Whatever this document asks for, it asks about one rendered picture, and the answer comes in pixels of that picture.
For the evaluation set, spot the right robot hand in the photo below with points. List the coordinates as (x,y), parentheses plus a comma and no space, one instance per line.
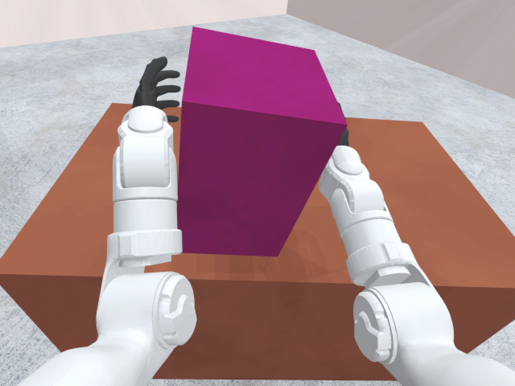
(344,138)

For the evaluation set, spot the left robot hand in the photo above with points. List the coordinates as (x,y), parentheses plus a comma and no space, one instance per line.
(147,92)

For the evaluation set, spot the left robot forearm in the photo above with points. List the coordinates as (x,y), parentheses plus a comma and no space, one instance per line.
(145,210)

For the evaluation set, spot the carton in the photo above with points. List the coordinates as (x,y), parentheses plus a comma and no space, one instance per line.
(259,122)

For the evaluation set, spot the robot right upper arm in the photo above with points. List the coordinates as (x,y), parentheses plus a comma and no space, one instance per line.
(406,327)

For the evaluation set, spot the pedestal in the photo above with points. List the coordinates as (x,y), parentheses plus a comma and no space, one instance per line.
(273,318)

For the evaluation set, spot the right robot forearm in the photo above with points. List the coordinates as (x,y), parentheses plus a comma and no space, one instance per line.
(376,254)

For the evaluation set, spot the robot left upper arm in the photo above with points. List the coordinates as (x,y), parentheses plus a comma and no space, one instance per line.
(141,318)

